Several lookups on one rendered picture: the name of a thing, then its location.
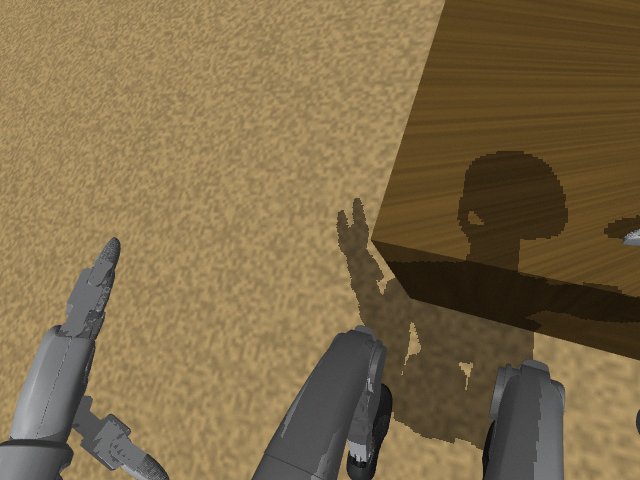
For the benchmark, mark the left robot hand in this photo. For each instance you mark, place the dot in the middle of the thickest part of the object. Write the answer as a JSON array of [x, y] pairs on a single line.
[[52, 400]]

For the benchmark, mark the left robot arm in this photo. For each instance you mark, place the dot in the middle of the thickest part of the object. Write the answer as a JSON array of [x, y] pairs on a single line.
[[33, 459]]

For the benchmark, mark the left robot foot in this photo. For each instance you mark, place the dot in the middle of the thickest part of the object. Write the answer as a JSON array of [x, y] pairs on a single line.
[[366, 470]]

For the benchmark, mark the right robot hand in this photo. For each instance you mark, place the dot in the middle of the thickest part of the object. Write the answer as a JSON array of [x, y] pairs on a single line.
[[632, 238]]

